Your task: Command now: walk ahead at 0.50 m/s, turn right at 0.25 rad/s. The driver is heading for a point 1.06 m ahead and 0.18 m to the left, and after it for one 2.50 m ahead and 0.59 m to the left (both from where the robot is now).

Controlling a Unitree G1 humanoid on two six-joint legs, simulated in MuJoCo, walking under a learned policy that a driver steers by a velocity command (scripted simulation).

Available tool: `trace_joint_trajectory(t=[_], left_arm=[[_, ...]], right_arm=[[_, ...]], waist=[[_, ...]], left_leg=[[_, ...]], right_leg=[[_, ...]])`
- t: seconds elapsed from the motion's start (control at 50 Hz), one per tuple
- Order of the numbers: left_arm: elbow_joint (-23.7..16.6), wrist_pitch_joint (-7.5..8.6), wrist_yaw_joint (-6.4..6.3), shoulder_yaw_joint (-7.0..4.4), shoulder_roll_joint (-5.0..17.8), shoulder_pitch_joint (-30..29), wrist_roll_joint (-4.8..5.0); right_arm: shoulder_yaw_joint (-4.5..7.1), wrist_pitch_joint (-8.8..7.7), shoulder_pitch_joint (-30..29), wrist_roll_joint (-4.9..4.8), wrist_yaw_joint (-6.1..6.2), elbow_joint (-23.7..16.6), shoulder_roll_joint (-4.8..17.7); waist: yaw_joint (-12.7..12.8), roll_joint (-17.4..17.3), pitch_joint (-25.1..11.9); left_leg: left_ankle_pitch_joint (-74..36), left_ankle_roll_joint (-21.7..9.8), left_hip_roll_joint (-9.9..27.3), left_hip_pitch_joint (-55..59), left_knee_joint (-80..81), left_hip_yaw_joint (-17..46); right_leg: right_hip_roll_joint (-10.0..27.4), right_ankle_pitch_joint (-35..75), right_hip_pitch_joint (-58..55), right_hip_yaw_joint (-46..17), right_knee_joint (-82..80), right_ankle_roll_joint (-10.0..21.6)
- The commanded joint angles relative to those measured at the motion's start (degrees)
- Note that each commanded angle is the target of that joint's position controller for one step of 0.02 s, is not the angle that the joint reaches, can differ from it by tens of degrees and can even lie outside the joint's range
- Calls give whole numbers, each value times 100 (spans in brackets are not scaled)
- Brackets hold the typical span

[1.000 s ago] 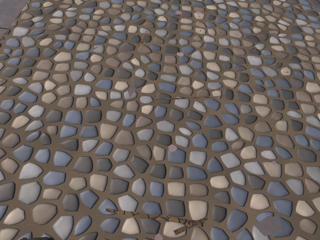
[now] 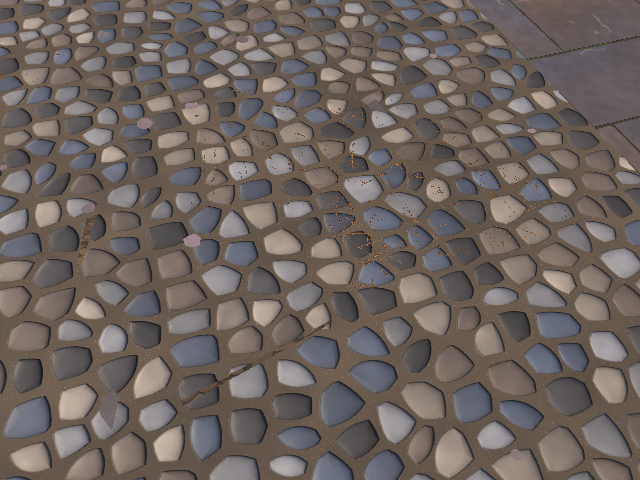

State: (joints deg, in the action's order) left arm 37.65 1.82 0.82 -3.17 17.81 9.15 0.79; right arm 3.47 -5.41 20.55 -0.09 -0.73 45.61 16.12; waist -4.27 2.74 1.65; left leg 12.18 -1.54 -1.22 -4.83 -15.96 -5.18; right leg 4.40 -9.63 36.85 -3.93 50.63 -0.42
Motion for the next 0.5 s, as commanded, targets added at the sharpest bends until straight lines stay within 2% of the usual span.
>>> trace_joint_trajectory(t=[0.02,0.06,0.12,0.14,0.16,0.18,0.2,0.22,0.24,0.26,0.28,0.3,0.32,0.36,0.4,0.44,0.5], left_arm=[[-409,156,106,77,35,-404,-11],[-522,189,152,88,65,-773,20],[-665,218,187,40,225,-1037,27],[-648,237,186,-8,318,-884,15],[-519,253,166,-97,458,-399,-10],[-258,247,112,-249,734,437,-37],[-87,207,16,-393,1204,1485,-113],[-81,169,-6,-415,1535,1563,-167],[-98,187,-4,-290,988,1527,-131],[-45,214,1,-208,775,1225,-78],[-21,245,22,-154,594,885,-70],[-2,281,45,-119,422,600,-95],[17,336,56,-100,306,418,-139],[129,449,54,-129,261,277,-154],[264,512,20,-178,354,259,-169],[387,511,-30,-209,422,327,-184],[493,465,-92,-247,576,388,-154]], right_arm=[[209,-66,-390,-85,20,-332,972],[230,-17,-109,-132,19,-174,1080],[250,92,119,-198,27,26,1177],[250,134,116,-210,37,66,1219],[242,170,32,-227,52,83,1251],[184,177,51,-200,66,85,1140],[28,141,22,-37,69,-92,792],[-156,57,694,-55,51,-202,152],[9,4,336,-200,44,-106,806],[90,-11,-63,-298,33,-268,985],[83,2,-264,-249,60,-293,908],[104,44,-330,-167,74,-294,844],[111,129,-179,-166,72,-238,753],[82,273,-55,-186,75,-184,502],[81,352,-251,-158,89,-283,424],[69,356,-505,-135,68,-388,381],[8,310,-1008,-122,-52,-550,272]], waist=[[113,-601,132],[-9,-625,193],[46,-714,247],[205,-759,151],[549,-757,-136],[954,-681,-679],[1355,-72,-1557],[936,1292,-2282],[1200,649,-2001],[1089,560,-1180],[903,313,-793],[727,320,-506],[542,409,-409],[381,277,-274],[340,133,-56],[390,60,68],[561,-13,216]], left_leg=[[-1457,-972,1381,-123,789,744],[-1441,-927,1473,52,760,719],[-1905,-817,1692,511,491,812],[-2454,-757,1693,582,231,828],[-3262,-640,1555,492,-359,688],[-3536,-475,1269,70,-1346,500],[-1839,-219,934,-1174,-3126,306],[2042,99,-8,-3081,-4975,547],[2127,85,184,-3579,-5632,1277],[1625,40,421,-3909,-5679,1183],[1144,57,648,-3767,-5469,1067],[781,91,789,-3587,-5232,1062],[510,123,904,-3230,-5141,1113],[281,196,929,-2993,-5030,1108],[-74,265,938,-3215,-4746,1180],[-628,296,915,-3425,-4179,1210],[-1423,234,847,-3281,-3125,913]], right_leg=[[39,803,-184,203,-1026,29],[-36,890,-328,321,-1412,82],[-147,431,-486,376,-1849,294],[-251,282,-834,441,-2012,377],[-412,384,-1639,572,-2285,495],[-468,551,-2947,596,-2331,635],[676,778,-4718,-588,-2101,985],[1988,-406,-6033,-3116,-2754,1740],[1898,-1011,-5605,-3306,-3133,1635],[1717,-825,-4975,-2406,-3255,1432],[1458,-419,-4321,-1795,-3419,1309],[1263,-79,-3786,-1338,-3622,1247],[1128,203,-3383,-950,-3834,1196],[1088,714,-2983,-449,-4134,1235],[1086,1115,-2878,-10,-4299,1225],[1022,1302,-2994,395,-4362,1182],[914,1367,-3089,949,-4423,1055]])
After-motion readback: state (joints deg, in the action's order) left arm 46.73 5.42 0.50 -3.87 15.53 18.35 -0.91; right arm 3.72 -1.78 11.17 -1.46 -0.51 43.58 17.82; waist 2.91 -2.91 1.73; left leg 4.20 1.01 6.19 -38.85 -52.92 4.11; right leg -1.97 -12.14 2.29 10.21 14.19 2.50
